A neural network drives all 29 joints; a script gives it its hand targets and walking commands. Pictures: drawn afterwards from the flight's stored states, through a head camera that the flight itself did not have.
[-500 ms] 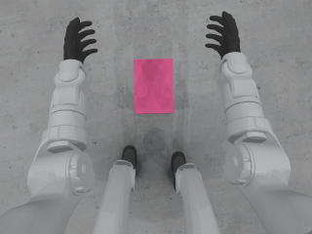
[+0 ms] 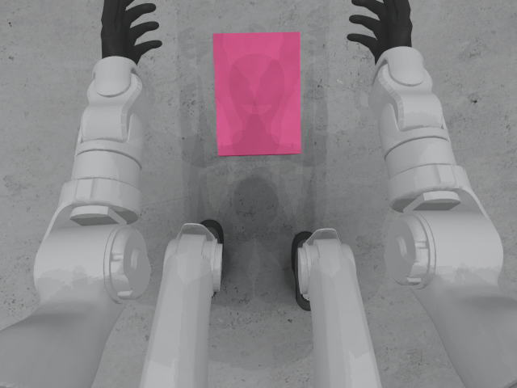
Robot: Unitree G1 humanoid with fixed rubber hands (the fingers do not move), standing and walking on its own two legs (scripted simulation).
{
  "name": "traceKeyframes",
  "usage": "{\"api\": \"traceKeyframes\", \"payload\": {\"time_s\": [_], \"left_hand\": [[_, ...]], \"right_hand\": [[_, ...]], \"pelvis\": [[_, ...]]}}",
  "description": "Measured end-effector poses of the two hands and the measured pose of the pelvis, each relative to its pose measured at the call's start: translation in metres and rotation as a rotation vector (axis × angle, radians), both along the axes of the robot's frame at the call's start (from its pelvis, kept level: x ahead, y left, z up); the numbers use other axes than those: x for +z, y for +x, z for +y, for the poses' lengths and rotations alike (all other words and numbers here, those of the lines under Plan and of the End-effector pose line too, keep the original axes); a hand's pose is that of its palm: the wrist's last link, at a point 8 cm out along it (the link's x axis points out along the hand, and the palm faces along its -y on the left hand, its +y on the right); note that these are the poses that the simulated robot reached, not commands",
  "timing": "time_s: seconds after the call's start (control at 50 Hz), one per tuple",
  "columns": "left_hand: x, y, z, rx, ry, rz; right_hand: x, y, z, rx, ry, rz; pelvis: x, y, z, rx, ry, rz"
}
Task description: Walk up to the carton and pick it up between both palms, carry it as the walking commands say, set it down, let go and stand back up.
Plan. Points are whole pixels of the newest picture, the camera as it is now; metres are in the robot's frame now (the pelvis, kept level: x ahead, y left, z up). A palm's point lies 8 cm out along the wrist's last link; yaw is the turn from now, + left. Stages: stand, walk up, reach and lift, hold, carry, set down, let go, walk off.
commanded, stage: reach and lift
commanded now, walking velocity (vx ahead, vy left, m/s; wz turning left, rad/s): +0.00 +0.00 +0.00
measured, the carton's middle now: (256, 101) +0.52 +0.01 -0.45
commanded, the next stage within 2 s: none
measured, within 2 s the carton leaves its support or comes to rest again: neither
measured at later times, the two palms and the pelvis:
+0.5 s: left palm (156, 84) +0.52 +0.19 -0.28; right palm (351, 77) +0.54 -0.14 -0.28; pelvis -0.02 -0.01 -0.11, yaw +0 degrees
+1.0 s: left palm (171, 96) +0.51 +0.18 -0.36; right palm (340, 92) +0.53 -0.15 -0.36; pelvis -0.02 -0.01 -0.16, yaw +0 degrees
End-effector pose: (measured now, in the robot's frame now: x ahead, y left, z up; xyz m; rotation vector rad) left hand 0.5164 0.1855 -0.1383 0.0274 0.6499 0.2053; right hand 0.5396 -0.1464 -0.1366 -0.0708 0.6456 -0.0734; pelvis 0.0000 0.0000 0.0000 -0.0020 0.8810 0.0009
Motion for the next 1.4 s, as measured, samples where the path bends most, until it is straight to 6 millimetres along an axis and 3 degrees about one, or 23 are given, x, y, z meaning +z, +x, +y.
{"api": "traceKeyframes", "payload": {"time_s": [0.38,0.74,0.92,1.16,1.4], "left_hand": [[-0.108,0.001,0.002,-0.005,-0.004,0.048],[-0.205,-0.01,-0.004,-0.039,-0.014,0.14],[-0.22,-0.005,-0.007,-0.046,-0.027,0.138],[-0.22,-0.007,-0.005,-0.041,-0.03,0.128],[-0.218,-0.003,-0.023,-0.079,-0.053,0.126]], "right_hand": [[-0.108,0.001,0.003,0.027,0.0,0.041],[-0.203,-0.01,0.001,0.043,0.014,0.104],[-0.222,-0.011,-0.002,0.059,0.011,0.116],[-0.22,-0.01,0.001,0.065,0.018,0.108],[-0.22,-0.011,0.021,0.095,0.041,0.111]], "pelvis": [[-0.089,-0.017,-0.005,-0.005,0.01,-0.088],[-0.145,-0.023,-0.004,-0.015,0.013,-0.208],[-0.158,-0.021,-0.005,-0.019,0.012,-0.258],[-0.163,-0.025,-0.007,-0.021,0.016,-0.28],[-0.161,-0.03,-0.007,-0.021,0.014,-0.295]]}}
